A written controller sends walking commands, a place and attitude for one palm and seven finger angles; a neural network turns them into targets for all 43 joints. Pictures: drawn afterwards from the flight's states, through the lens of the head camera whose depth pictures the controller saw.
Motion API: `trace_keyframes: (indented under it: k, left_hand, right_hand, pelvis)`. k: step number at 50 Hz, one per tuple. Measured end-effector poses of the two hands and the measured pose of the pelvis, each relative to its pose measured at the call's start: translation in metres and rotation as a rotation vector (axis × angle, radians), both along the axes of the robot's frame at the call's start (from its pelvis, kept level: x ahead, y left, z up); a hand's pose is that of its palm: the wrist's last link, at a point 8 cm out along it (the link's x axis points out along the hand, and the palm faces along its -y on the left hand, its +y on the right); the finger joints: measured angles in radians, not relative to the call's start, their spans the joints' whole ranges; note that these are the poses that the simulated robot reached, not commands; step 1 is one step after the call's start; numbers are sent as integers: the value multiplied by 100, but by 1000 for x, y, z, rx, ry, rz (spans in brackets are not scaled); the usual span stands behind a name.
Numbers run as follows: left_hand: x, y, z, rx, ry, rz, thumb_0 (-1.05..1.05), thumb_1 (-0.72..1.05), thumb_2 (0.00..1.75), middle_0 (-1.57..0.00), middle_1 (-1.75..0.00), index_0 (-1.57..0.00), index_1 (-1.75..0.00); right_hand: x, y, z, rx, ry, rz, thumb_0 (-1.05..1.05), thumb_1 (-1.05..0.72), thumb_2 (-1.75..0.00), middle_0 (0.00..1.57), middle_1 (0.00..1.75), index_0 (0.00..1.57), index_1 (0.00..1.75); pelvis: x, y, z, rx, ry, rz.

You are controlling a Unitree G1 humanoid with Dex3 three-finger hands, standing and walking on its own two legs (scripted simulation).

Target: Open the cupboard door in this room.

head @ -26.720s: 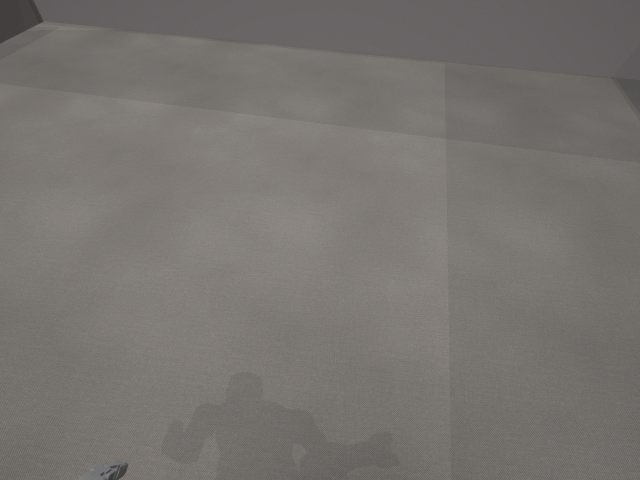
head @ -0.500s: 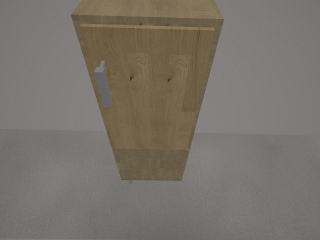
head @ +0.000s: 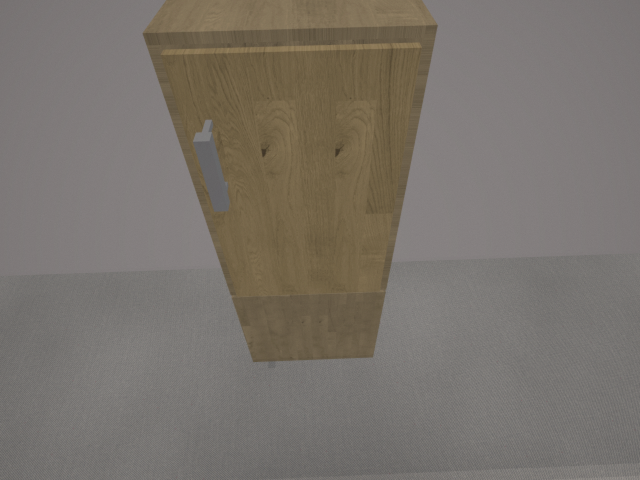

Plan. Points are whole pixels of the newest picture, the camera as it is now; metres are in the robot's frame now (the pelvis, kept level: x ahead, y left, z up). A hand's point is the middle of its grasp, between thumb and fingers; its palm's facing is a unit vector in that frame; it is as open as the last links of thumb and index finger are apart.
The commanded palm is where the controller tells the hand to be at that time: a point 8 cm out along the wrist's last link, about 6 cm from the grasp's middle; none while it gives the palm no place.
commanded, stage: look again from close up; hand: left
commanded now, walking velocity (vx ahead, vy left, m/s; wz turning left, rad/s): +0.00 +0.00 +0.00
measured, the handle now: (215, 166) +0.56 +0.20 +0.09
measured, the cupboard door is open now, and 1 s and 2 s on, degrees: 0 0 0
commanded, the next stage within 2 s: raise the hand with hooked fingers in 0.12 s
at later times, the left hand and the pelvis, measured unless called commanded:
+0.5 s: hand (183, 413) +0.20 +0.18 +0.01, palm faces +0.12 -0.99 -0.06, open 7.9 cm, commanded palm +0.12 +0.24 -0.03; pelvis -0.03 -0.03 -0.04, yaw +2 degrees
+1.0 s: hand (139, 422) +0.18 +0.22 +0.01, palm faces +0.08 -1.00 -0.05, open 10.7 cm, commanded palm +0.15 +0.27 +0.02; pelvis -0.04 -0.03 -0.06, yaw +2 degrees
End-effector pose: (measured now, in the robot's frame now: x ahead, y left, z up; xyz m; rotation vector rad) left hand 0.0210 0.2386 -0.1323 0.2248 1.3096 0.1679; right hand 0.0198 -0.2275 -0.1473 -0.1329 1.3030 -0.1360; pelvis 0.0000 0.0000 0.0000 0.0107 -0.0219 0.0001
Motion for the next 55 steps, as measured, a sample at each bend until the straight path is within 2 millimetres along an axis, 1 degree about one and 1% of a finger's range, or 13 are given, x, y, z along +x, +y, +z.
trace_keyframes:
  k: [12,14,20,23,25,27,30,33,37,40,44,50,55]
  left_hand:
    - [-16,-10,-2,-13,50,5,1,91,90,-20,-30,-20,-30]
    - [11,-10,16,-16,-128,86,1,90,89,-20,-30,-20,-30]
    - [122,-10,121,-4,-956,89,2,85,87,-21,-34,-21,-34]
    - [147,-11,144,-51,-1249,-17,1,80,85,-21,-37,-21,-37]
    - [148,-12,141,-89,-1353,-114,1,77,83,-21,-39,-21,-39]
    - [141,-10,127,-131,-1350,-162,1,72,82,-21,-42,-21,-42]
    - [120,-2,102,-177,-1256,-113,1,66,79,-22,-46,-22,-46]
    - [98,6,93,-145,-1212,-35,1,59,76,-23,-51,-23,-51]
    - [91,12,108,-78,-1281,-41,2,49,72,-23,-56,-23,-57]
    - [104,14,121,-85,-1330,-98,2,42,69,-23,-61,-23,-61]
    - [125,17,132,-136,-1296,-157,1,33,65,-24,-67,-24,-67]
    - [138,36,147,-136,-1253,-125,1,19,59,-25,-76,-25,-76]
    - [140,47,157,-114,-1292,-115,1,8,54,-26,-83,-26,-84]
  right_hand:
    - [-9,-11,5,-13,39,-1,0,-91,-90,20,30,20,30]
    - [1,-16,12,-41,-50,-4,0,-91,-90,20,30,20,30]
    - [67,-35,33,-106,-442,16,1,-90,-90,21,30,20,30]
    - [105,-44,40,-113,-605,60,1,-90,-90,20,30,20,30]
    - [128,-49,43,-117,-697,94,1,-90,-90,20,30,20,30]
    - [147,-52,45,-122,-771,124,1,-90,-90,20,30,20,30]
    - [168,-53,48,-131,-843,156,1,-90,-90,20,30,20,30]
    - [177,-47,47,-136,-863,187,1,-90,-90,20,30,20,30]
    - [171,-36,33,-126,-812,225,1,-90,-90,20,30,20,30]
    - [155,-27,18,-102,-744,224,1,-90,-90,20,30,20,30]
    - [126,-19,6,-69,-659,175,1,-90,-90,21,30,20,30]
    - [86,-21,10,-73,-587,99,1,-90,-90,21,30,20,30]
    - [72,-31,18,-119,-565,94,1,-90,-90,21,30,20,30]
  pelvis:
    - [-1,-8,3,-3,14,-6]
    - [-2,-10,2,-1,19,1]
    - [-13,-17,-10,-3,78,50]
    - [-23,-24,-27,-2,148,39]
    - [-30,-29,-42,-1,184,34]
    - [-34,-32,-55,-3,201,34]
    - [-36,-36,-69,-8,211,40]
    - [-35,-37,-75,-22,214,48]
    - [-36,-39,-78,-47,212,62]
    - [-39,-38,-78,-60,208,68]
    - [-42,-35,-71,-61,201,63]
    - [-41,-27,-56,-47,192,41]
    - [-40,-17,-49,-46,183,37]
